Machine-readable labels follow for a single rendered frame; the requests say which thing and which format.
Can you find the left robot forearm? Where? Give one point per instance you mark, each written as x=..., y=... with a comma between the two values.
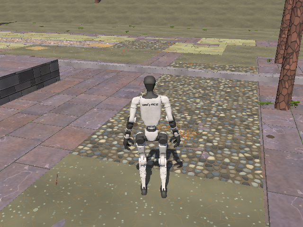
x=128, y=129

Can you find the robot left hand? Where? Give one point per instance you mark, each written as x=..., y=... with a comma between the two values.
x=126, y=144

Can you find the robot left shin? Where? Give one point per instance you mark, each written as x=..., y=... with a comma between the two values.
x=142, y=170

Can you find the robot right hand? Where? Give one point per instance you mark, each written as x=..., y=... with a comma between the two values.
x=177, y=141

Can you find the right robot upper arm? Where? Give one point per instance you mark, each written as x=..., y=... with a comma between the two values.
x=167, y=106

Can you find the right robot forearm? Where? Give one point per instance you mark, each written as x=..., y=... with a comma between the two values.
x=174, y=127

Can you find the robot left foot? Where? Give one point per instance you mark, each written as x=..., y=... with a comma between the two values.
x=144, y=191

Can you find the left robot upper arm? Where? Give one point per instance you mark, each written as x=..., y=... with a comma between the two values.
x=133, y=109

